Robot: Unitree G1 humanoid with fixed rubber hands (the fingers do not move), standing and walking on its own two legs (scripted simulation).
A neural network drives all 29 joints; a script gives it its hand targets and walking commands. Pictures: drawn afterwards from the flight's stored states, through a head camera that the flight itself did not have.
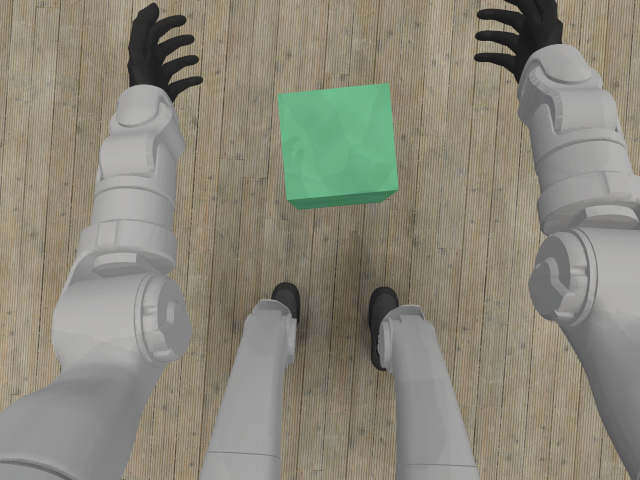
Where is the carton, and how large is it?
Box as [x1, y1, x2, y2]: [277, 83, 398, 209]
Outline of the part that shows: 388,83 277,94 287,200 298,209 377,202 383,200 398,189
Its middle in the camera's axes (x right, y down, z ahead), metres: +0.03 -0.18 +0.85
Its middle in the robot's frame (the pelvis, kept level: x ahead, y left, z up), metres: +0.53 +0.02 -0.53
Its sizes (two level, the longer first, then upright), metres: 0.210 0.200 0.250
